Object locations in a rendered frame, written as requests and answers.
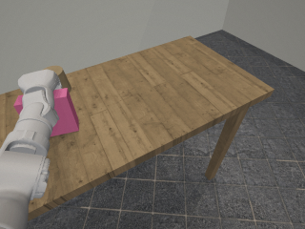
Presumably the table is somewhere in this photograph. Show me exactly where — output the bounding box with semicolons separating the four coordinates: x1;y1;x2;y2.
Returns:
0;35;275;221

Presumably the robot left upper arm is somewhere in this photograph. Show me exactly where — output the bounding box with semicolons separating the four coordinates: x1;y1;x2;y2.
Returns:
0;151;51;229

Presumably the robot left hand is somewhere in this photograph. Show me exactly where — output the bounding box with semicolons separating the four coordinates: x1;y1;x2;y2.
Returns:
17;69;63;120

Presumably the robot left forearm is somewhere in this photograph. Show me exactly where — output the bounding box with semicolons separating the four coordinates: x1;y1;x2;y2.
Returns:
0;84;58;157

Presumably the sponge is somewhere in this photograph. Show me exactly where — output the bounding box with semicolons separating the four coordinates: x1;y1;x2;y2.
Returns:
13;88;79;136

